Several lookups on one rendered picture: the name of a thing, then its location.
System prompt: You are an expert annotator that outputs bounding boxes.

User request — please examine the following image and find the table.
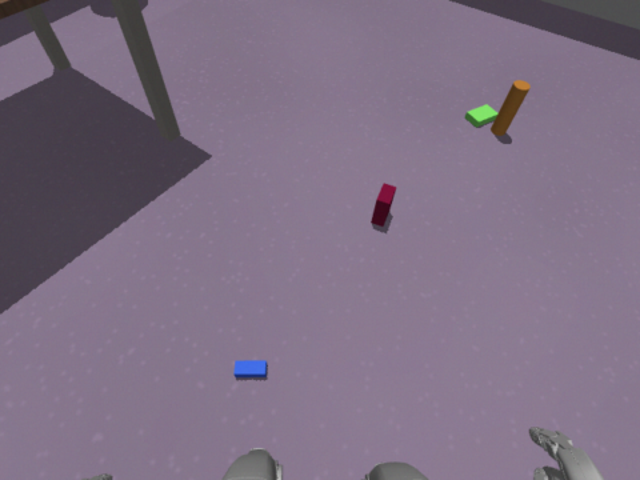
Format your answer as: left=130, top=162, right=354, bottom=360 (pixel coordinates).
left=0, top=0, right=181, bottom=142

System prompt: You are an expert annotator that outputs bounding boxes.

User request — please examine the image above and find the right robot hand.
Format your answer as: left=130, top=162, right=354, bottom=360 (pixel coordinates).
left=529, top=427, right=605, bottom=480

